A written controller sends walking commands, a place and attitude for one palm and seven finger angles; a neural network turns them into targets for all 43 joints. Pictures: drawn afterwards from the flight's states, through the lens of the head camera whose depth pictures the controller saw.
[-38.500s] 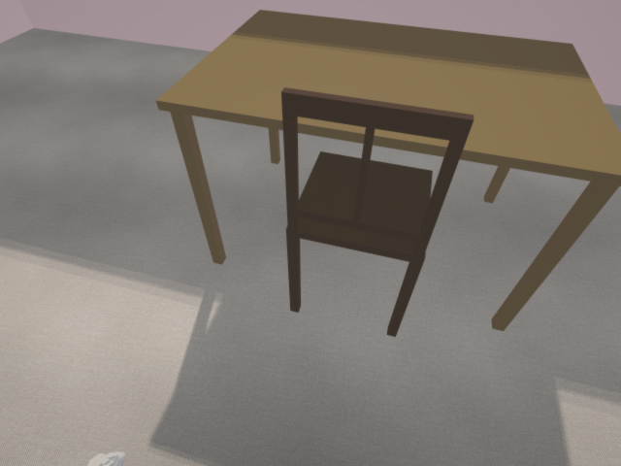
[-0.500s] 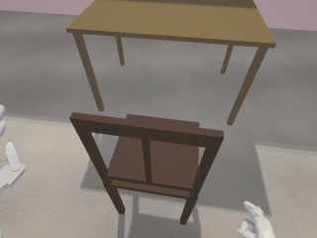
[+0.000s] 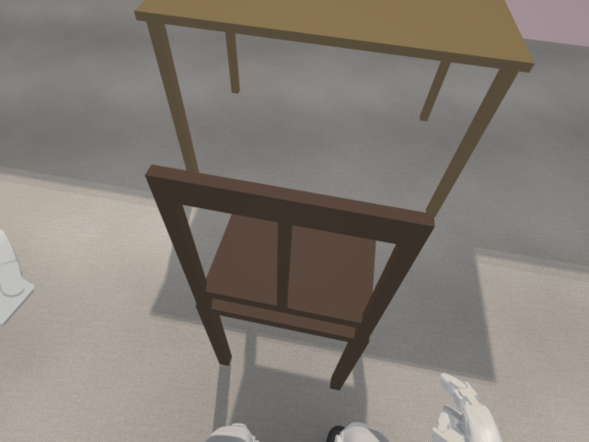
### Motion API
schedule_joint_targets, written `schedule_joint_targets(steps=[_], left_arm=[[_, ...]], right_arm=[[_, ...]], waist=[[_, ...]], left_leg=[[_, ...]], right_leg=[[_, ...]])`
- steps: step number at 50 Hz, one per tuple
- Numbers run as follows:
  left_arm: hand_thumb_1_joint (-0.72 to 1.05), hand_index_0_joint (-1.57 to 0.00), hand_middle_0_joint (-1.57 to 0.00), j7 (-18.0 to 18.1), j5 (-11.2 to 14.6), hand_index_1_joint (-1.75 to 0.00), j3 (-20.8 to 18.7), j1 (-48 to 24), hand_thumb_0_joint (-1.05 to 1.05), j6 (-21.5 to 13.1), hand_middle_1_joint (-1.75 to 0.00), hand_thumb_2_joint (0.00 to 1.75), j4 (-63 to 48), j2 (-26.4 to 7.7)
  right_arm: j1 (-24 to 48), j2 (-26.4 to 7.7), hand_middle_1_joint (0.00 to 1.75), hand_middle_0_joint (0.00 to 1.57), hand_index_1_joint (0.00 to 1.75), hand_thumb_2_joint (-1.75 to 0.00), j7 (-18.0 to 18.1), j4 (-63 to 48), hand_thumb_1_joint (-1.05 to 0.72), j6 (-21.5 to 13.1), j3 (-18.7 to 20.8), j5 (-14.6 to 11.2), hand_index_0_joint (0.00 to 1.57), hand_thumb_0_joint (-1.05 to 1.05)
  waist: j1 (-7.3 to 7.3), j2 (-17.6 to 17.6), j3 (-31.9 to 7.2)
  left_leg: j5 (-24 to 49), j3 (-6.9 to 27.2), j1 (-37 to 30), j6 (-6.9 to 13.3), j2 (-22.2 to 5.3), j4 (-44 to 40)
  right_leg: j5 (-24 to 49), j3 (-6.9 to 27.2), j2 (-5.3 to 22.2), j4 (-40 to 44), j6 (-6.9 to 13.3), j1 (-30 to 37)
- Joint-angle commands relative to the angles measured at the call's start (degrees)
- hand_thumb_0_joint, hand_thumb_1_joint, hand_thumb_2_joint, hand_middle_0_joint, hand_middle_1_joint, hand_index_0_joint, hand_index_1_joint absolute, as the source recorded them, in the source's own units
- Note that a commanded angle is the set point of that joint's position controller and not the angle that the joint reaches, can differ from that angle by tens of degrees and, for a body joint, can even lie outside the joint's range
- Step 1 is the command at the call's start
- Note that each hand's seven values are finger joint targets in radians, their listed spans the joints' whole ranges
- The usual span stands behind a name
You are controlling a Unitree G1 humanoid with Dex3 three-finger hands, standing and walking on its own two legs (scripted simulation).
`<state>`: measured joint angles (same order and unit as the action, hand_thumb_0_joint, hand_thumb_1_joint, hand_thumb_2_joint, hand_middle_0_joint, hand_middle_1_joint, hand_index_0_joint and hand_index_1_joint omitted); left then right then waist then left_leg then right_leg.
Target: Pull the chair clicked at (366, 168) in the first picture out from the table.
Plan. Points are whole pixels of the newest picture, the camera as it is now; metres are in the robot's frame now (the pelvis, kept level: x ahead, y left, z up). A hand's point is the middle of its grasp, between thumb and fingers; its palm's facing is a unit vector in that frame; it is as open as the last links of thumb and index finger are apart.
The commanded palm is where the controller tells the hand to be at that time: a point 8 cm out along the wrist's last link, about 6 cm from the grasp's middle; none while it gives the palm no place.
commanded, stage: step back with the hand held close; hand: left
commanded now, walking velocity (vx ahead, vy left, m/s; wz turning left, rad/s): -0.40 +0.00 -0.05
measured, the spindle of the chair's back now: (283, 267) +0.40 +0.04 -0.07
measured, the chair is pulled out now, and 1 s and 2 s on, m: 0.67 0.67 0.67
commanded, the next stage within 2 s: stop stepping back and stand still in 0.54 s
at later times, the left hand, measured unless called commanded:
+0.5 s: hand (45, 335) +0.17 +0.22 +0.19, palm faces +0.26 -0.77 -0.59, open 7.5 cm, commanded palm +0.11 +0.27 +0.20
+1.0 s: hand out of the picture +0.05 +0.20 +0.18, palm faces +0.39 -0.80 -0.45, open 7.5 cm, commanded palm -0.01 +0.22 +0.20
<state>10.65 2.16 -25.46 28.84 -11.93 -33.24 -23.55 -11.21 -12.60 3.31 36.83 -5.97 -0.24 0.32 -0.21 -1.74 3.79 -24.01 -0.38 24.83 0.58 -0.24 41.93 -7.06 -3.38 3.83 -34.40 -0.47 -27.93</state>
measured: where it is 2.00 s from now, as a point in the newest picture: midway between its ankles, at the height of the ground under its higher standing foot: outside the picture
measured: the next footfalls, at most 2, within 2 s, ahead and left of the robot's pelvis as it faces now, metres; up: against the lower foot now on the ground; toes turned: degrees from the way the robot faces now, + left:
right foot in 0.28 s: -0.05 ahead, -0.17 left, +0.00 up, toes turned -5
left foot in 0.50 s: +0.02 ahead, +0.10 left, +0.00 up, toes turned -3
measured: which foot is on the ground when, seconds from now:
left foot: down 0.00-0.34, up 0.36-0.48, down 0.50-0.78, up 0.80-1.00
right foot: down 0.00-0.02, up 0.04-0.26, down 0.28-1.00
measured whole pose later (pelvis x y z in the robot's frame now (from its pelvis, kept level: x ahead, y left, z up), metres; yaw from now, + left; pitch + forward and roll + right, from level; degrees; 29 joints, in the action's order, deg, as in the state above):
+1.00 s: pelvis -0.18 -0.06 +0.02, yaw -7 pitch +0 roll +2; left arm 8.8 2.2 -25.3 30.3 -9.7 -19.8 -22.6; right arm -17.7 -14.0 3.1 38.6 -5.3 2.0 -0.3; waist 1.5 -1.7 -4.7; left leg -21.3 -4.7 17.1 0.8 1.0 52.0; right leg -11.4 -6.4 5.7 -30.5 0.7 -22.7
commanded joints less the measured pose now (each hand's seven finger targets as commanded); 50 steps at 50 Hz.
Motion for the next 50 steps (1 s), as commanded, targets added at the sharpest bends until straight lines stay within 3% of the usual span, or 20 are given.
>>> schedule_joint_targets(steps=[1, 2, 4, 7, 10, 15, 16, 17, 18, 20, 23, 24, 26, 27, 33, 37, 40, 44, 48, 50], left_arm=[[0.90, -0.20, -0.20, 1.7, -0.7, -0.30, -10.9, 2.6, 0.00, -5.2, -0.30, 0.90, -12.0, -11.8], [0.90, -0.20, -0.20, 1.8, -0.8, -0.30, -11.7, 1.2, 0.00, -5.2, -0.30, 0.90, -13.0, -12.2], [0.90, -0.20, -0.20, 0.6, 0.8, -0.30, -9.9, 2.9, 0.00, -5.7, -0.30, 0.90, -12.9, -9.9], [0.90, -0.20, -0.20, -0.2, 1.3, -0.30, -9.3, 4.5, 0.00, -6.0, -0.30, 0.90, -15.0, -9.4], [0.90, -0.20, -0.20, -0.8, 1.5, -0.30, -8.6, 4.3, 0.00, -6.4, -0.30, 0.90, -13.5, -9.5], [0.90, -0.20, -0.20, -2.0, 0.7, -0.30, -12.6, 4.2, 0.00, -8.0, -0.30, 0.90, -11.3, -14.4], [0.90, -0.20, -0.20, -2.3, 0.8, -0.30, -11.6, 4.1, 0.00, -8.2, -0.30, 0.90, -11.7, -13.8], [0.90, -0.20, -0.20, -2.8, 1.4, -0.30, -10.6, 5.5, 0.00, -7.7, -0.30, 0.90, -10.4, -13.6], [0.90, -0.20, -0.20, -2.9, 1.8, -0.30, -10.6, 6.5, 0.00, -7.6, -0.30, 0.90, -8.1, -12.9], [0.90, -0.20, -0.20, -2.4, 1.7, -0.30, -13.8, 9.6, 0.00, -6.8, -0.30, 0.90, -5.5, -14.1], [0.90, -0.20, -0.20, -0.9, 1.2, -0.30, -12.3, 9.1, 0.00, -6.4, -0.30, 0.90, -7.5, -12.5], [0.90, -0.20, -0.20, -0.7, 1.7, -0.30, -11.3, 8.2, 0.00, -7.2, -0.30, 0.90, -9.7, -12.6], [0.90, -0.20, -0.20, -1.2, 1.8, -0.30, -9.9, 8.4, 0.00, -8.4, -0.30, 0.90, -11.6, -12.2], [0.90, -0.20, -0.20, -2.1, 1.7, -0.30, -7.2, 8.2, 0.00, -8.9, -0.30, 0.90, -11.6, -9.7], [0.90, -0.20, -0.20, -1.0, 1.8, -0.30, -9.9, 7.8, 0.00, -7.0, -0.30, 0.90, -16.3, -12.2], [0.90, -0.20, -0.20, -0.2, 0.7, -0.30, -11.1, 7.8, 0.00, -3.7, -0.30, 0.90, -7.9, -13.7], [0.90, -0.20, -0.20, -0.3, 1.1, -0.30, -11.3, -1.6, 0.00, -1.9, -0.30, 0.90, -2.4, -15.7], [0.90, -0.20, -0.20, -1.7, 0.7, -0.30, -7.3, -0.9, 0.00, -0.6, -0.30, 0.90, 7.4, -11.9], [0.90, -0.20, -0.20, -0.9, -0.7, -0.30, -3.4, -6.3, 0.00, -2.1, -0.30, 0.90, -0.4, -10.5], [0.90, -0.20, -0.20, -0.2, -1.0, -0.30, -4.6, -7.0, 0.00, -2.5, -0.30, 0.90, -6.5, -12.3]], right_arm=[[4.3, -7.0, 0.30, 0.20, 0.30, -0.90, 1.2, -9.8, -0.90, -3.8, 3.3, -0.5, 0.20, 0.00], [4.6, -6.1, 0.30, 0.20, 0.30, -0.90, 1.3, -9.8, -0.90, -4.6, 3.7, 0.0, 0.20, 0.00], [3.5, -6.2, 0.30, 0.20, 0.30, -0.90, 0.8, -8.6, -0.90, -5.5, 5.2, -0.4, 0.20, 0.00], [1.3, -6.4, 0.30, 0.20, 0.30, -0.90, -0.4, -6.9, -0.90, -6.7, 6.1, -0.7, 0.20, 0.00], [1.4, -6.1, 0.30, 0.20, 0.30, -0.90, -0.6, -5.7, -0.90, -8.0, 5.1, 0.1, 0.20, 0.00], [3.1, -6.2, 0.30, 0.20, 0.30, -0.90, -0.4, -5.7, -0.90, -8.1, 4.5, -0.1, 0.20, 0.00], [1.6, -5.6, 0.30, 0.20, 0.30, -0.90, -0.6, -6.4, -0.90, -7.2, 4.4, -0.5, 0.20, 0.00], [0.7, -6.3, 0.30, 0.20, 0.30, -0.90, -0.4, -7.5, -0.90, -6.4, 6.0, -1.1, 0.20, 0.00], [2.7, -5.8, 0.30, 0.20, 0.30, -0.90, -0.1, -8.8, -0.90, -5.8, 6.6, -2.3, 0.20, 0.00], [5.6, -4.2, 0.30, 0.20, 0.30, -0.90, 0.1, -9.7, -0.90, -4.4, 5.4, -2.4, 0.20, 0.00], [6.8, -2.3, 0.30, 0.20, 0.30, -0.90, 1.7, -9.5, -0.90, -2.8, 2.2, -1.5, 0.20, 0.00], [6.4, -2.9, 0.30, 0.20, 0.30, -0.90, 2.2, -9.6, -0.90, -3.3, 2.7, -1.6, 0.20, 0.00], [3.8, -4.5, 0.30, 0.20, 0.30, -0.90, 1.4, -7.9, -0.90, -5.1, 5.2, -0.2, 0.20, 0.00], [0.4, -6.0, 0.30, 0.20, 0.30, -0.90, 0.2, -7.4, -0.90, -5.7, 6.1, -1.0, 0.20, 0.00], [2.7, -6.4, 0.30, 0.20, 0.30, -0.90, -0.8, -8.1, -0.90, -7.1, 5.6, -1.1, 0.20, 0.00], [1.5, -6.0, 0.30, 0.20, 0.30, -0.90, 0.0, -10.1, -0.90, -4.2, 4.6, -2.1, 0.20, 0.00], [0.3, -6.8, 0.30, 0.20, 0.30, -0.90, 0.1, -9.4, -0.90, -3.2, 5.5, -2.0, 0.20, 0.00], [2.5, -6.1, 0.30, 0.20, 0.30, -0.90, 0.6, -7.9, -0.90, -1.0, 3.9, -1.4, 0.20, 0.00], [2.2, -7.3, 0.30, 0.20, 0.30, -0.90, 0.1, -8.4, -0.90, -3.3, 4.6, -0.5, 0.20, 0.00], [0.8, -7.5, 0.30, 0.20, 0.30, -0.90, -0.2, -8.4, -0.90, -4.8, 4.7, -0.4, 0.20, 0.00]], waist=[[0.59, 19.8, -7.8], [1.54, 23.7, -7.4], [1.32, 16.4, -7.4], [-0.02, 14.9, -11.5], [-0.08, 18.2, -12.5], [-0.88, 10.8, -14.3], [-0.31, 5.4, -15.7], [0.29, -11.0, -17.2], [-0.08, -17.0, -15.0], [-0.44, -9.4, -12.9], [1.52, -2.3, -12.3], [1.38, 1.8, -12.9], [0.12, 14.1, -16.8], [0.94, 10.8, -15.6], [-0.12, 21.3, -11.5], [0.52, 9.3, -7.3], [1.71, -17.0, -5.0], [3.43, -9.8, -3.4], [1.78, -13.5, -7.8], [1.18, -8.3, -11.2]], left_leg=[[-8.1, 19.0, 6.7, 7.4, -16.9, -26.2], [-6.7, 21.8, 13.4, 9.4, -21.2, -30.1], [7.9, 15.6, 8.0, 8.6, -20.1, -26.0], [38.9, 10.4, -13.8, 6.7, -16.9, -16.8], [44.7, 11.3, -18.8, 5.0, -16.6, -14.7], [30.3, 7.8, -16.9, 1.7, -11.6, -6.7], [27.4, 4.6, -16.0, 0.5, -9.0, -3.5], [21.9, 0.1, -11.0, -2.2, -3.6, 3.3], [4.0, -0.5, -4.3, -2.6, -0.1, 9.6], [-6.6, 4.0, 4.5, -1.5, -1.4, 10.3], [13.4, 0.1, -3.1, -1.4, -1.5, -18.6], [36.8, 2.0, -12.1, 0.0, -5.0, -24.1], [72.8, 16.7, -28.0, 7.4, -20.9, -18.0], [67.8, 12.1, -28.0, 7.7, -21.4, -18.6], [31.7, 7.1, -9.2, 5.2, -16.3, -18.6], [-14.0, -0.1, 6.6, 0.3, -5.7, -8.8], [-4.9, 1.3, -1.3, -2.6, 2.2, 30.3], [4.3, -1.6, -4.7, -1.8, 0.2, 28.0], [2.6, -3.8, -8.1, 1.2, 0.5, 3.4], [3.1, -2.9, -11.5, 2.9, 0.2, -13.0]], right_leg=[[-17.1, 3.0, -2.4, -11.6, -0.1, 9.5], [-19.9, 4.0, -4.2, -25.3, -0.8, 12.2], [-22.2, 6.6, -4.6, -30.1, -0.2, 8.5], [-21.1, 3.8, -3.1, -14.3, -0.3, 1.1], [-14.8, 3.5, -2.3, 2.2, 0.7, 5.8], [6.4, -0.7, -1.4, 20.7, 0.4, 16.0], [12.5, 0.8, 1.0, 18.3, 1.9, 16.8], [28.8, 9.5, 7.0, 12.8, 6.4, 17.5], [39.1, 13.2, 13.7, 11.7, 10.7, 18.9], [40.8, 15.1, 17.7, 10.7, 13.2, 21.6], [38.2, 3.4, 7.4, -0.4, 3.6, 23.8], [29.0, 0.2, 2.8, -5.6, 0.2, 18.6], [-25.8, 5.5, -4.3, -19.6, -0.5, 0.4], [-27.5, 7.2, -4.9, -25.1, 0.6, -1.4], [-16.1, 3.2, -1.4, -6.5, 0.1, 11.9], [-12.2, 1.6, 0.4, 8.3, 0.3, 22.3], [-42.7, 30.5, 18.5, 30.3, 7.9, -4.8], [-40.8, 10.7, 11.3, 23.7, 4.0, -9.1], [-24.2, 6.2, 11.1, 18.4, 2.6, 5.5], [-18.6, 6.5, 11.6, 13.2, 2.3, 11.9]])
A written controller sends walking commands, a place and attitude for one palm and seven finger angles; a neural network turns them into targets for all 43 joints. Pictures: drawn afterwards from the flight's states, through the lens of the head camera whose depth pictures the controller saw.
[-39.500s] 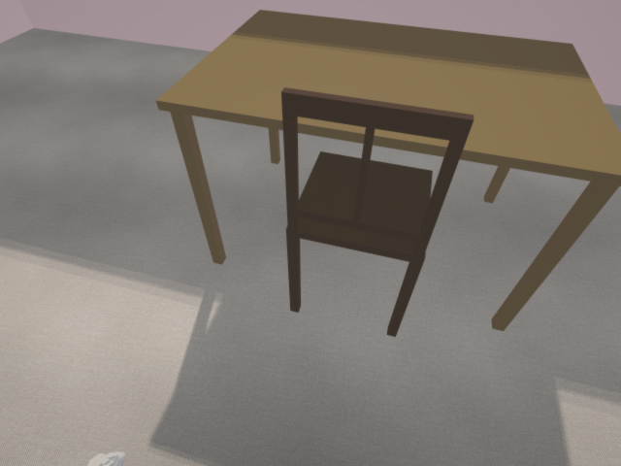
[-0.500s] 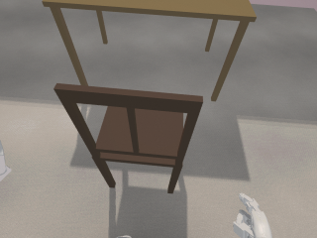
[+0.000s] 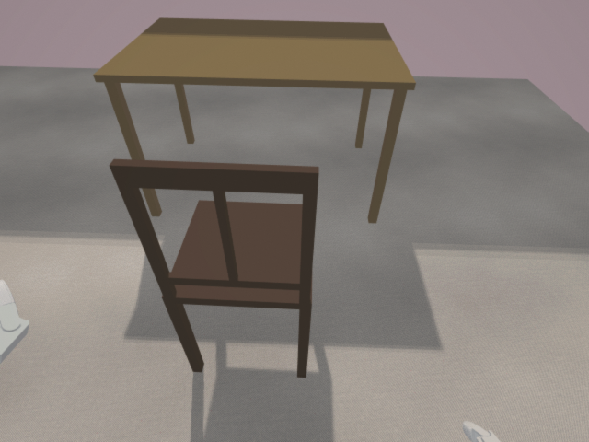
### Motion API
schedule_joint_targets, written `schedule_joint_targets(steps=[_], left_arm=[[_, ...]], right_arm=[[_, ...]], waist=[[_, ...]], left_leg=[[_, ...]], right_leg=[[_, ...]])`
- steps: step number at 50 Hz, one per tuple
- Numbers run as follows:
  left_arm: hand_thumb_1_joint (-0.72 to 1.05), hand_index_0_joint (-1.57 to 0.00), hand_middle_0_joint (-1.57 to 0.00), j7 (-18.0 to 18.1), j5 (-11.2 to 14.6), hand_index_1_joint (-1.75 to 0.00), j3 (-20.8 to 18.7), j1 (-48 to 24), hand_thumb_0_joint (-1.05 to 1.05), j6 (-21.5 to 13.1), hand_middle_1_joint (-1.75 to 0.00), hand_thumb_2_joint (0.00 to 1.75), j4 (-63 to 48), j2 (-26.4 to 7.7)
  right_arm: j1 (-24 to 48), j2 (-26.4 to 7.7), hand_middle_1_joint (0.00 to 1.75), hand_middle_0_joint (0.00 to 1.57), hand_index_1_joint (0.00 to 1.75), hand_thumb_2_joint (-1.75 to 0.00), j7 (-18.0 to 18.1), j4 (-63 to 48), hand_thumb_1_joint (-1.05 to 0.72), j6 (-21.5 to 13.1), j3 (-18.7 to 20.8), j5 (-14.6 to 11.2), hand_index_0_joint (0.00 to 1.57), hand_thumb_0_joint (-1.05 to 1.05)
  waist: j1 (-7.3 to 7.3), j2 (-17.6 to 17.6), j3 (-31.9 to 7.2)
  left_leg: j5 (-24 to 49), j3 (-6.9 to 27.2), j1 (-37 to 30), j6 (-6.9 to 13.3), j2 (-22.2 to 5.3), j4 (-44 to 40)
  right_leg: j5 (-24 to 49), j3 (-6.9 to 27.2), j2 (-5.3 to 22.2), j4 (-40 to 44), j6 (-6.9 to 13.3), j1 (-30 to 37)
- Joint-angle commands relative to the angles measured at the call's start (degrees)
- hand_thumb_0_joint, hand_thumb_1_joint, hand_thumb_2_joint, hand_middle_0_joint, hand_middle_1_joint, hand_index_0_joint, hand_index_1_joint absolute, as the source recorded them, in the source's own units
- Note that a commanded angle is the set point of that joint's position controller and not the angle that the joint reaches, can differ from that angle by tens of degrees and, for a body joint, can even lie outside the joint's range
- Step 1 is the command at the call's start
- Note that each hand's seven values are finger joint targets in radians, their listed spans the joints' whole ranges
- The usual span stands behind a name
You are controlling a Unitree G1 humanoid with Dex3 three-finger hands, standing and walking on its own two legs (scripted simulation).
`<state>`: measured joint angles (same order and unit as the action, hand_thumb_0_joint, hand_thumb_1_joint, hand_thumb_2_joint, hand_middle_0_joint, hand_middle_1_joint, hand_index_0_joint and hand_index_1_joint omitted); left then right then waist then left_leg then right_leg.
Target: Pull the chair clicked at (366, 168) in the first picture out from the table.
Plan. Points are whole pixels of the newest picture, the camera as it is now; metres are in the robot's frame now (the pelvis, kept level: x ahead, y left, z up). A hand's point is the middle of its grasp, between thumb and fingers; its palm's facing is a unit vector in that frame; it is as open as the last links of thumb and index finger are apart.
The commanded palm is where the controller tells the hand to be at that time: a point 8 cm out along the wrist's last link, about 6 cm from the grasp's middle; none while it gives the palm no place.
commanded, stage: stop stepping back and stand still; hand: left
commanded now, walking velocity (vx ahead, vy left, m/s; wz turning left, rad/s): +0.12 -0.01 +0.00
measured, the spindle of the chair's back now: (226, 238) +0.56 +0.17 -0.09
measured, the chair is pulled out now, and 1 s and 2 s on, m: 0.67 0.67 0.67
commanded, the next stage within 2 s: let the arm hang, fingers relaxed in 0.64 s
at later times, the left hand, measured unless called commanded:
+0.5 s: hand out of the picture +0.12 +0.28 +0.13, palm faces +0.48 -0.76 -0.43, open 7.5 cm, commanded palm +0.06 +0.30 +0.18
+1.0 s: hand out of the picture +0.02 +0.16 -0.15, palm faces +0.12 -0.98 -0.15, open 7.4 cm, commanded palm none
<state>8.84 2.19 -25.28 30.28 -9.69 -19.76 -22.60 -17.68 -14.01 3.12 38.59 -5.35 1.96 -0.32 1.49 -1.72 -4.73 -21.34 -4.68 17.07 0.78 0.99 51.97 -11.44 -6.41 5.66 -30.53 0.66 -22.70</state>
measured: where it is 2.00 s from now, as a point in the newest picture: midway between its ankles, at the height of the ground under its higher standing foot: outside the picture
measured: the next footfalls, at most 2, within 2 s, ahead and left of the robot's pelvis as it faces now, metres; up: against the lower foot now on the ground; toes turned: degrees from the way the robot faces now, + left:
left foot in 0.04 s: +0.00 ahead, +0.12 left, +0.00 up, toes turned +6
right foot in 0.32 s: +0.00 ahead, -0.11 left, +0.00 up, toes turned +2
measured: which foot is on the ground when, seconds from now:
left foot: up 0.00-0.02, down 0.04-1.00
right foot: down 0.00-0.10, up 0.12-0.30, down 0.32-1.00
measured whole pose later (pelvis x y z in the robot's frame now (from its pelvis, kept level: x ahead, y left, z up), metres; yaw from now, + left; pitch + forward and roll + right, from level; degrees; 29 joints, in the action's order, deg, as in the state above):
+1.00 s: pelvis -0.06 +0.00 -0.01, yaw +6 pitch +0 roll +0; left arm 0.3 -1.2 -0.8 17.6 4.3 39.8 -7.5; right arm -13.2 -9.9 -0.6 48.9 0.2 -1.2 1.7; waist 1.7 -0.9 0.6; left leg -15.7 -0.5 17.5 0.8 0.9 33.7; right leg -18.2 -3.5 2.0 -35.1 0.4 -16.5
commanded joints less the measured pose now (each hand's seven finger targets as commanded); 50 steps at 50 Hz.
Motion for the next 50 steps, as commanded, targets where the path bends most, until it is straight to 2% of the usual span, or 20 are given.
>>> schedule_joint_targets(steps=[1, 5, 6, 9, 11, 14, 16, 18, 21, 24, 25, 27, 29, 33, 36, 37, 41, 44, 47, 50], left_arm=[[0.90, -0.20, -0.20, 1.8, -1.4, -0.30, -4.5, -7.1, 0.00, -5.1, -0.30, 0.90, -22.2, -12.4], [0.90, -0.20, -0.20, 2.0, -2.6, -0.30, -9.3, -0.9, 0.00, -7.3, -0.30, 0.90, -27.7, -16.5], [0.90, -0.20, -0.20, 1.9, -2.1, -0.30, -8.6, -6.8, 0.00, -8.7, -0.30, 0.90, -31.4, -16.8], [0.90, -0.20, -0.20, 0.1, -2.6, -0.30, -9.7, -5.3, 0.00, -10.5, -0.30, 0.90, -23.1, -15.5], [0.90, -0.20, -0.20, -0.1, -1.1, -0.30, -10.9, -0.9, 0.00, -9.6, -0.30, 0.90, -15.9, -15.3], [0.90, -0.20, -0.20, -1.7, -1.0, -0.30, -8.9, -1.6, 0.00, -7.3, -0.30, 0.90, -7.9, -11.1], [0.90, -0.20, -0.20, -1.3, 0.1, -0.30, -9.3, -0.9, 0.00, -6.9, -0.30, 0.90, -2.5, -12.5], [0.90, -0.20, -0.20, -1.5, 0.3, -0.30, -5.7, -4.1, 0.00, -6.0, -0.30, 0.90, -4.3, -9.9], [0.90, -0.20, -0.20, -1.3, 0.6, -0.30, -5.2, -5.3, 0.00, -6.3, -0.30, 0.90, -15.0, -11.1], [0.90, -0.20, -0.20, 0.8, -0.4, -0.30, -4.5, -9.6, 0.00, -7.5, -0.30, 0.90, -29.4, -13.6], [0.90, -0.20, -0.20, 1.7, -0.4, -0.30, -5.3, -10.4, 0.00, -8.1, -0.30, 0.90, -34.1, -16.0], [0.90, -0.20, -0.20, 2.6, -1.1, -0.30, -6.1, -9.1, 0.00, -8.8, -0.30, 0.90, -38.6, -16.0], [0.90, -0.20, -0.20, 2.3, -1.2, -0.30, -9.2, -5.7, 0.00, -7.8, -0.30, 0.90, -31.3, -17.4], [0.90, -0.20, -0.20, 1.3, -0.5, -0.30, -11.1, 0.9, 0.00, -7.3, -0.30, 0.90, -17.4, -14.2], [0.90, -0.20, -0.20, -0.1, 0.6, -0.30, -7.9, 4.6, 0.00, -6.8, -0.30, 0.90, -6.7, -10.2], [0.90, -0.20, -0.20, -7.7, -5.6, -0.30, 15.7, -1.8, 0.00, 3.9, -0.30, 0.90, 25.1, 0.7], [0.90, -0.20, -0.20, -8.8, -4.1, -0.30, 19.4, -8.1, 0.00, 9.8, -0.30, 0.90, 30.9, 6.9], [0.90, -0.20, -0.20, -8.1, -4.2, -0.30, 20.1, -11.4, 0.00, 9.7, -0.30, 0.90, 40.0, 5.0], [0.90, -0.20, -0.20, -7.7, -3.8, -0.30, 21.2, -13.4, 0.00, 10.2, -0.30, 0.90, 49.0, 3.5], [0.90, -0.20, -0.20, -7.4, -3.2, -0.30, 22.6, -11.6, 0.00, 10.2, -0.30, 0.90, 57.7, 2.8]], right_arm=[[6.4, -5.6, 0.30, 0.20, 0.30, -0.90, 0.0, -10.1, -0.90, -5.8, 2.1, 0.5, 0.20, 0.00], [5.2, -4.4, 0.30, 0.20, 0.30, -0.90, 0.3, -10.7, -0.90, -7.2, 3.5, 0.6, 0.20, 0.00], [8.0, -3.9, 0.30, 0.20, 0.30, -0.90, 0.1, -9.6, -0.90, -6.3, 2.5, 1.7, 0.20, 0.00], [7.5, -4.9, 0.30, 0.20, 0.30, -0.90, -1.9, -8.7, -0.90, -5.5, 3.6, -1.1, 0.20, 0.00], [6.1, -5.8, 0.30, 0.20, 0.30, -0.90, -0.6, -9.0, -0.90, -5.1, 3.2, -1.7, 0.20, 0.00], [5.4, -5.9, 0.30, 0.20, 0.30, -0.90, -1.4, -9.8, -0.90, -2.7, 3.6, -2.8, 0.20, 0.00], [6.3, -4.1, 0.30, 0.20, 0.30, -0.90, -0.9, -10.5, -0.90, -2.0, 3.5, -2.8, 0.20, 0.00], [3.9, -7.3, 0.30, 0.20, 0.30, -0.90, -1.7, -9.1, -0.90, -1.5, 5.5, -2.5, 0.20, 0.00], [9.4, -4.4, 0.30, 0.20, 0.30, -0.90, -1.6, -10.6, -0.90, -0.6, 2.6, -1.9, 0.20, 0.00], [10.2, -3.2, 0.30, 0.20, 0.30, -0.90, 0.0, -10.1, -0.90, -3.5, 0.6, -0.1, 0.20, 0.00], [10.3, -4.0, 0.30, 0.20, 0.30, -0.90, 0.9, -10.3, -0.90, -4.7, 0.7, 0.2, 0.20, 0.00], [9.6, -4.7, 0.30, 0.20, 0.30, -0.90, 0.9, -11.6, -0.90, -6.5, 1.1, 0.3, 0.20, 0.00], [9.3, -3.1, 0.30, 0.20, 0.30, -0.90, 0.2, -10.5, -0.90, -7.3, 1.4, 0.2, 0.20, 0.00], [7.1, -4.0, 0.30, 0.20, 0.30, -0.90, -1.2, -9.7, -0.90, -6.2, 1.9, -1.7, 0.20, 0.00], [6.1, -4.4, 0.30, 0.20, 0.30, -0.90, -1.4, -9.8, -0.90, -4.7, 2.3, -2.2, 0.20, 0.00], [6.9, -6.4, 0.30, 0.20, 0.30, -0.90, -4.7, -0.3, -0.90, -3.5, 2.3, -0.9, 0.20, 0.00], [5.8, -4.1, 0.30, 0.20, 0.30, -0.90, -3.6, 0.4, -0.90, 1.5, 1.1, 0.9, 0.20, 0.00], [6.4, -4.3, 0.30, 0.20, 0.30, -0.90, -3.2, 0.9, -0.90, 3.0, 0.3, 1.9, 0.20, 0.00], [5.2, -4.4, 0.30, 0.20, 0.30, -0.90, -2.9, 4.2, -0.90, 4.2, 0.0, 2.0, 0.20, 0.00], [4.7, -4.1, 0.30, 0.20, 0.30, -0.90, -2.7, 7.6, -0.90, 4.2, -1.1, 1.7, 0.20, 0.00]], waist=[[-0.40, -1.6, -3.4], [-0.74, 26.3, 0.2], [1.75, 36.7, 8.2], [-1.91, 14.3, 11.2], [-1.86, 11.0, 11.1], [-0.52, 2.9, 5.0], [0.33, -13.6, 3.0], [0.10, -19.0, 4.1], [-0.09, -12.6, 5.7], [0.18, 2.9, 2.6], [-0.33, 10.8, 2.6], [-2.47, 27.3, 1.8], [-1.56, 26.8, 4.4], [-2.11, 11.6, 3.4], [0.42, -0.2, 3.4], [1.67, -2.6, 0.8], [-0.37, -4.0, 1.0], [-1.20, -13.9, 2.8], [-0.73, -7.8, 4.0], [-1.76, 8.4, 5.9]], left_leg=[[1.4, 2.4, -4.6, 3.4, -1.7, -33.3], [22.8, 6.0, -7.1, 7.0, -11.4, -38.5], [15.9, 20.4, 5.6, 9.3, -15.0, -41.0], [18.2, 10.9, 5.7, 9.4, -15.4, -32.7], [20.3, 10.1, 2.5, 6.4, -14.4, -25.4], [10.7, 6.1, 3.9, 5.2, -8.4, -8.7], [-7.2, 3.6, 15.8, 2.0, 0.3, 10.6], [-7.0, 9.5, 13.2, 0.0, -1.8, 16.1], [-3.8, 8.2, 1.5, 1.6, -4.9, 0.1], [1.9, 2.0, -9.3, 2.0, -0.7, -26.0], [2.5, 3.7, -11.5, 2.1, -1.7, -31.0], [4.5, 21.0, -11.9, 7.1, -14.2, -38.3], [1.5, 24.0, -0.7, 8.9, -16.6, -41.8], [14.7, 12.1, -1.9, 4.4, -10.8, -28.3], [7.0, 8.6, 1.7, 1.1, -5.5, -23.3], [16.8, 6.5, 5.5, -0.5, -4.8, -12.9], [12.0, 13.0, 4.5, 2.3, -9.2, -23.6], [15.9, 12.6, 4.7, 2.5, -6.0, -22.2], [16.7, 10.7, -0.2, 1.8, -4.5, -23.7], [13.4, 11.9, 0.5, 2.2, -5.8, -29.2]], right_leg=[[-12.9, 8.5, 8.0, 4.3, 0.5, 8.6], [-16.9, -1.5, -7.9, -32.5, -0.8, -0.5], [-19.6, 2.4, -5.9, -40.5, -0.7, -4.5], [-14.8, 6.0, -4.0, -33.8, 0.6, -3.2], [-18.4, 3.5, -4.3, -8.3, 1.2, 1.1], [2.9, -0.6, -5.4, 4.9, 1.5, 15.6], [0.6, 23.7, 9.1, 13.7, 8.6, 20.1], [-15.6, 32.5, 14.0, 20.0, 11.1, 8.7], [-13.2, 20.6, 11.2, 15.4, 9.1, -1.7], [-17.4, 9.9, 4.8, 8.2, 4.8, 1.7], [-16.2, 9.4, 3.3, 3.9, 3.6, 1.7], [-17.0, 4.9, -4.7, -10.4, 0.5, -2.0], [-17.6, 7.0, -3.9, -19.7, 0.0, 4.0], [-4.4, 3.8, -4.7, 8.3, -0.7, 14.1], [8.2, 11.7, 0.2, 14.1, 1.9, 17.6], [29.2, 9.9, 7.4, 1.9, 3.0, 11.9], [-2.9, 5.6, 0.3, 0.4, 0.6, 4.4], [4.8, 9.3, 1.5, 2.9, 2.0, 9.1], [3.0, 10.3, 1.9, 3.6, 3.5, 7.4], [-0.8, 8.8, -0.8, 4.2, 1.7, 9.5]])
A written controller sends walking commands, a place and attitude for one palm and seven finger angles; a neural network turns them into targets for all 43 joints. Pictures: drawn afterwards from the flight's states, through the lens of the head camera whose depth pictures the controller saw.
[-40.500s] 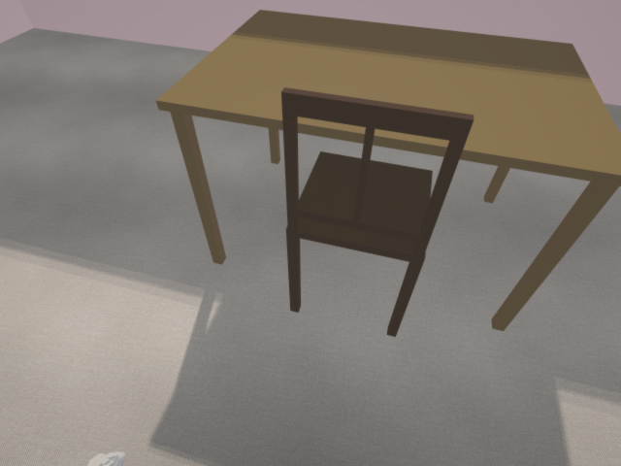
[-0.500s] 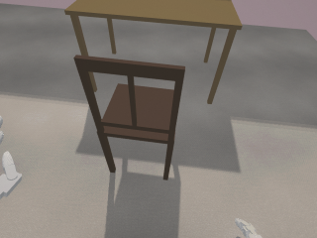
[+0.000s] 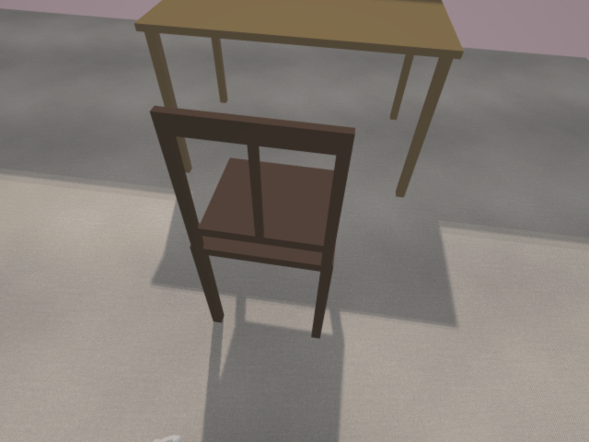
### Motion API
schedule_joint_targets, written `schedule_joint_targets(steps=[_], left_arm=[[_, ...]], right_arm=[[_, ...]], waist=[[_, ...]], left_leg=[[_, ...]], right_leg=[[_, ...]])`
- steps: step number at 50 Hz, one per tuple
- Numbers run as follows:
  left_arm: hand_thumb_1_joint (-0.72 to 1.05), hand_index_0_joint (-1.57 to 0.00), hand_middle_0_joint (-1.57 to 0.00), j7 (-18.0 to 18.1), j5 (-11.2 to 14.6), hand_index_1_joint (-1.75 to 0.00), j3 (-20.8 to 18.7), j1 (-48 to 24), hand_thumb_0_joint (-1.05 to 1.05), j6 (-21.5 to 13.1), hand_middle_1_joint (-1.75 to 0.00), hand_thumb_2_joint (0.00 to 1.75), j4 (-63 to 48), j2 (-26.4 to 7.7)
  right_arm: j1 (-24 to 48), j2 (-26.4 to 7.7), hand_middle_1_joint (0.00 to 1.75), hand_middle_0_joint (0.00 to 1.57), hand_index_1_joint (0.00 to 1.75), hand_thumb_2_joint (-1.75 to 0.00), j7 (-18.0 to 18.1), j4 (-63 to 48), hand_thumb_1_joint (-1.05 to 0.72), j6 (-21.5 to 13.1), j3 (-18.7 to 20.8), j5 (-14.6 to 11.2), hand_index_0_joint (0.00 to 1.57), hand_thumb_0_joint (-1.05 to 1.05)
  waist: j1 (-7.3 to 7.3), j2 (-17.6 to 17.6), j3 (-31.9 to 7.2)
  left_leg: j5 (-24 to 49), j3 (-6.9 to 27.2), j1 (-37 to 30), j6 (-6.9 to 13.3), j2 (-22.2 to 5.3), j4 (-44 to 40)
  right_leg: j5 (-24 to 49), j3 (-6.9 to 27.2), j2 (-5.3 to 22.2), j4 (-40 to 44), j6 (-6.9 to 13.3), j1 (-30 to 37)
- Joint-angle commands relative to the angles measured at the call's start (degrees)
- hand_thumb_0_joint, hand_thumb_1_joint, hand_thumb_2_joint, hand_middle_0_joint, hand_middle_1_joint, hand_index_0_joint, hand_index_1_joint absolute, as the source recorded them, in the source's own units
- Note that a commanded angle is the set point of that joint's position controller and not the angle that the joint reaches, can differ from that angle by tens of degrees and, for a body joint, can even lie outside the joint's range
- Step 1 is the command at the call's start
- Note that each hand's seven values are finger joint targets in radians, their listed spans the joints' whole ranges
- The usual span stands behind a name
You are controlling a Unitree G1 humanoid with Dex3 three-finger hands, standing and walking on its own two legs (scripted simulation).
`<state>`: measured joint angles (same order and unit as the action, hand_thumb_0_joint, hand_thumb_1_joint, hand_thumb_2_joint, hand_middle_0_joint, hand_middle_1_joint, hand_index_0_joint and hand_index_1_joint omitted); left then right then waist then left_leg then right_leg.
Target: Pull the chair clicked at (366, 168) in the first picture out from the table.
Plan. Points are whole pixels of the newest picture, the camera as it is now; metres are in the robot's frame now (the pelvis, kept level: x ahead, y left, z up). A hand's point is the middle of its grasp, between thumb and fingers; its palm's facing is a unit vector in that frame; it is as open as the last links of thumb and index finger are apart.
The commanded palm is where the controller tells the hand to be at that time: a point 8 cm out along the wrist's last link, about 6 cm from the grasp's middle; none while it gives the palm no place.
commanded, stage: let the arm hang, fingers relaxed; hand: left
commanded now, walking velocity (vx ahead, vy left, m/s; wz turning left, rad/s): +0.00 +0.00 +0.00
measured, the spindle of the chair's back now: (256, 194) +0.63 +0.10 -0.09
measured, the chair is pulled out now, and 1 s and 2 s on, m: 0.67 0.67 0.67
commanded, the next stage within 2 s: look to check the result in 0.84 s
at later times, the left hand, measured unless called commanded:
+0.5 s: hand out of the picture +0.00 +0.18 -0.15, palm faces +0.01 -0.97 -0.24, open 7.4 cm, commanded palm none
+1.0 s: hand out of the picture +0.01 +0.14 -0.16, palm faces +0.02 -0.98 -0.18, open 7.4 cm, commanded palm none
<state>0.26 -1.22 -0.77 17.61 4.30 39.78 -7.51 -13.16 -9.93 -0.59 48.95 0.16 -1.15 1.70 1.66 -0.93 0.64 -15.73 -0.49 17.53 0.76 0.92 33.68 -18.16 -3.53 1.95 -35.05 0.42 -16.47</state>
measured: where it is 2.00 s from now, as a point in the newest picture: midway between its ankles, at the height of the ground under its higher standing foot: outside the picture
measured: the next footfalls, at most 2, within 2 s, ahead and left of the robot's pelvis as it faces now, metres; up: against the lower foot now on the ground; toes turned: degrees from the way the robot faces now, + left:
none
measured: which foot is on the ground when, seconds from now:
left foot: down 0.00-1.00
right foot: down 0.00-1.00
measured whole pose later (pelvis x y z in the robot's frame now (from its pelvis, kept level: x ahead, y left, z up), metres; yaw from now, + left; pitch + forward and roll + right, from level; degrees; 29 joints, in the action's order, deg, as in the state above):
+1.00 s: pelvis +0.01 -0.02 +0.01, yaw -1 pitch -2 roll +0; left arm 2.1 -0.1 0.3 18.3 -0.2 61.8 -6.8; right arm -18.9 -6.8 2.0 62.7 -0.2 0.1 0.9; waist 0.5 0.8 3.0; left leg -13.1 -0.7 11.3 -0.7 -1.3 25.9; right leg -14.4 -3.3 -0.5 -26.0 1.8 -10.1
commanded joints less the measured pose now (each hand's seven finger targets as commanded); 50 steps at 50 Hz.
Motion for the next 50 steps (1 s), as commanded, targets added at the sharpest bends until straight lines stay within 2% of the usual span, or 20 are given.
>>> schedule_joint_targets(steps=[1, 2, 3, 4, 7, 10, 13, 15, 19, 22, 27, 30, 33, 38, 42, 50], left_arm=[[0.90, -0.20, -0.20, 1.3, 0.4, -0.30, -1.7, 2.1, 0.00, -4.0, -0.30, 0.90, 0.7, -11.9], [0.90, -0.20, -0.20, 1.4, 0.5, -0.30, -1.4, 3.1, 0.00, -4.2, -0.30, 0.90, 3.3, -11.6], [0.90, -0.20, -0.20, 1.7, 0.1, -0.30, -2.7, 4.6, 0.00, -4.3, -0.30, 0.90, 3.5, -8.8], [0.90, -0.20, -0.20, 1.8, 0.2, -0.30, -2.4, 4.4, 0.00, -4.4, -0.30, 0.90, 4.4, -9.1], [0.90, -0.20, -0.20, 1.6, 0.5, -0.30, -1.3, 2.5, 0.00, -4.5, -0.30, 0.90, 7.7, -9.0], [0.90, -0.20, -0.20, 1.5, 0.6, -0.30, -0.6, 1.4, 0.00, -4.6, -0.30, 0.90, 10.5, -9.3], [0.90, -0.20, -0.20, 1.5, 0.7, -0.30, -0.2, 1.5, 0.00, -4.5, -0.30, 0.90, 12.8, -8.9], [0.90, -0.20, -0.20, 1.5, 0.8, -0.30, 0.0, 1.7, 0.00, -4.4, -0.30, 0.90, 14.1, -8.9], [0.90, -0.20, -0.20, 1.8, 0.9, -0.30, 0.3, 3.0, 0.00, -4.6, -0.30, 0.90, 16.0, -8.4], [0.90, -0.20, -0.20, 2.0, 1.0, -0.30, 0.3, 3.9, 0.00, -4.8, -0.30, 0.90, 16.7, -8.0], [0.90, -0.20, -0.20, 2.3, 1.0, -0.30, 0.2, 4.5, 0.00, -4.9, -0.30, 0.90, 17.8, -7.0], [0.90, -0.20, -0.20, 2.4, 0.9, -0.30, 0.2, 4.7, 0.00, -4.9, -0.30, 0.90, 18.1, -6.5], [0.90, -0.20, -0.20, 2.4, 1.0, -0.30, 0.1, 4.8, 0.00, -4.9, -0.30, 0.90, 18.7, -6.1], [0.90, -0.20, -0.20, 2.3, 1.0, -0.30, 0.1, 4.9, 0.00, -5.1, -0.30, 0.90, 19.2, -5.5], [0.90, -0.20, -0.20, 2.3, 1.0, -0.30, 0.0, 4.7, 0.00, -5.2, -0.30, 0.90, 19.6, -5.2], [0.90, -0.20, -0.20, 2.4, 0.9, -0.30, 0.2, 4.7, 0.00, -5.2, -0.30, 0.90, 20.3, -4.8]], right_arm=[[-0.1, -7.8, 0.30, 0.20, 0.30, -0.90, 1.2, -1.6, -0.90, -1.3, 1.9, -0.4, 0.20, 0.00], [-0.5, -7.1, 0.30, 0.20, 0.30, -0.90, 1.3, -0.6, -0.90, -1.2, 1.8, -0.5, 0.20, 0.00], [-1.9, -5.7, 0.30, 0.20, 0.30, -0.90, 1.6, -0.4, -0.90, -1.3, 2.4, -0.1, 0.20, 0.00], [-3.0, -4.9, 0.30, 0.20, 0.30, -0.90, 1.7, 0.1, -0.90, -1.2, 2.6, -0.1, 0.20, 0.00], [-5.1, -5.0, 0.30, 0.20, 0.30, -0.90, 1.8, 1.7, -0.90, -0.8, 2.6, -0.5, 0.20, 0.00], [-7.3, -5.3, 0.30, 0.20, 0.30, -0.90, 1.8, 3.1, -0.90, -0.5, 2.6, -0.8, 0.20, 0.00], [-8.6, -5.5, 0.30, 0.20, 0.30, -0.90, 1.8, 4.8, -0.90, -0.2, 2.6, -0.7, 0.20, 0.00], [-9.3, -5.1, 0.30, 0.20, 0.30, -0.90, 1.8, 5.9, -0.90, -0.1, 2.5, -0.7, 0.20, 0.00], [-10.7, -4.4, 0.30, 0.20, 0.30, -0.90, 1.9, 7.6, -0.90, -0.2, 2.3, -0.8, 0.20, 0.00], [-10.7, -3.7, 0.30, 0.20, 0.30, -0.90, 2.0, 8.9, -0.90, -0.5, 2.0, -0.9, 0.20, 0.00], [-10.8, -2.3, 0.30, 0.20, 0.30, -0.90, 2.2, 10.3, -0.90, -0.6, 1.8, -0.9, 0.20, 0.00], [-10.7, -1.8, 0.30, 0.20, 0.30, -0.90, 2.3, 10.8, -0.90, -0.6, 1.8, -1.0, 0.20, 0.00], [-10.7, -1.1, 0.30, 0.20, 0.30, -0.90, 2.4, 11.4, -0.90, -0.5, 1.8, -0.9, 0.20, 0.00], [-11.0, -0.9, 0.30, 0.20, 0.30, -0.90, 2.6, 11.8, -0.90, -0.6, 2.0, -0.9, 0.20, 0.00], [-10.9, -0.9, 0.30, 0.20, 0.30, -0.90, 2.7, 12.1, -0.90, -0.9, 2.0, -1.0, 0.20, 0.00], [-10.6, -0.8, 0.30, 0.20, 0.30, -0.90, 2.7, 12.6, -0.90, -0.7, 2.1, -1.1, 0.20, 0.00]], waist=[[-2.13, 11.8, -0.5], [-2.22, 14.1, -0.6], [-2.12, 17.1, -3.2], [-1.94, 17.7, -4.2], [-1.57, 11.2, -3.5], [-1.12, 3.7, -0.7], [-0.87, 0.1, 2.7], [-0.88, 0.5, 4.7], [-0.94, -2.9, 4.3], [-1.20, -1.4, 3.4], [-1.40, 0.6, 4.4], [-1.51, 0.3, 5.5], [-1.42, 1.9, 6.0], [-1.22, 2.9, 4.5], [-1.29, 1.9, 3.7], [-1.25, 0.8, 5.1]], left_leg=[[6.6, 7.2, 0.0, 2.1, -5.7, -11.6], [5.5, 6.7, -0.4, 1.9, -5.4, -11.6], [4.7, 6.5, -1.5, 1.9, -5.4, -11.4], [4.7, 6.5, -1.6, 2.0, -5.4, -11.4], [3.6, 6.9, -1.8, 1.7, -6.0, -11.4], [2.3, 6.7, -1.6, 1.5, -6.2, -11.8], [-0.1, 5.8, -2.0, 1.3, -5.6, -11.7], [-0.7, 5.7, -2.4, 1.5, -5.6, -12.4], [1.3, 4.8, -3.6, 1.5, -5.4, -11.8], [5.4, 4.4, -4.9, 1.5, -5.6, -11.5], [6.6, 4.3, -4.4, 1.4, -5.9, -11.9], [6.3, 4.2, -4.2, 1.4, -5.7, -12.1], [5.4, 3.9, -4.2, 1.2, -5.6, -12.1], [6.4, 4.0, -5.3, 1.2, -5.8, -11.8], [7.8, 4.1, -5.9, 1.3, -6.0, -12.0], [7.6, 4.0, -6.3, 1.4, -6.1, -12.3]], right_leg=[[6.4, 5.8, 2.8, 9.2, 1.8, 5.1], [7.0, 5.8, 2.7, 9.9, 2.0, 5.7], [7.8, 4.9, 2.7, 10.2, 2.5, 7.0], [8.4, 4.4, 2.7, 10.2, 2.6, 8.0], [7.9, 4.5, 3.0, 12.2, 2.6, 8.4], [5.5, 4.8, 3.4, 13.7, 2.8, 6.9], [0.8, 6.4, 3.9, 15.7, 3.0, 3.3], [-1.0, 6.4, 3.7, 16.2, 3.1, 1.4], [-0.3, 7.2, 4.0, 16.4, 2.9, 1.3], [3.7, 6.9, 4.0, 15.5, 2.8, 2.3], [5.8, 6.6, 3.7, 14.9, 2.7, 3.0], [5.2, 6.5, 3.5, 15.3, 2.7, 2.5], [4.3, 6.8, 3.7, 15.5, 2.8, 2.3], [5.8, 6.9, 3.6, 15.5, 2.9, 3.0], [7.8, 6.5, 3.5, 15.3, 2.8, 3.9], [7.6, 6.4, 3.3, 15.8, 2.8, 3.1]])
